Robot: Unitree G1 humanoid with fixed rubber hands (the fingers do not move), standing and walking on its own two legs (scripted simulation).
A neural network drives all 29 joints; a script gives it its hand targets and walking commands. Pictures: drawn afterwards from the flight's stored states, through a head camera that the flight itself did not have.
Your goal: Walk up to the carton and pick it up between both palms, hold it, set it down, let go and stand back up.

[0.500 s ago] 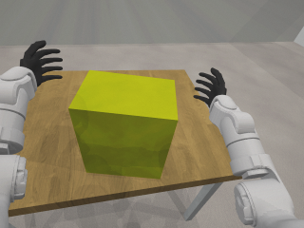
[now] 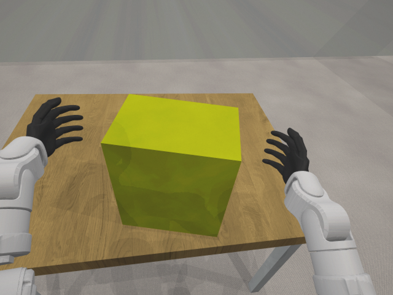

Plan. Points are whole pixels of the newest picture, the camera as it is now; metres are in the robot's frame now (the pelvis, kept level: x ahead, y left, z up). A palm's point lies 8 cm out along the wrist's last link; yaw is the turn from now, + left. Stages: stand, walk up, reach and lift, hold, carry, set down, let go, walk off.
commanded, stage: set down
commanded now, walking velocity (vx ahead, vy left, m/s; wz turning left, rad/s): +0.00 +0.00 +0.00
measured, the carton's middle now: (176, 170) +0.41 +0.02 +0.03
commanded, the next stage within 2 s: none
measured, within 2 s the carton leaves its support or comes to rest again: neither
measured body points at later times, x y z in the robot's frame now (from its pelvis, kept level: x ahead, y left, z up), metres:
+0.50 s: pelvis +0.01 +0.00 +0.00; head +0.00 +0.02 +0.45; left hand +0.29 +0.28 +0.08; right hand +0.26 -0.20 +0.07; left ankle +0.01 +0.09 -0.75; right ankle +0.02 -0.15 -0.75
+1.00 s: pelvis +0.03 -0.01 +0.00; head +0.04 +0.02 +0.44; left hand +0.22 +0.27 +0.02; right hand +0.21 -0.19 +0.03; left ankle +0.01 +0.09 -0.75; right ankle +0.02 -0.15 -0.75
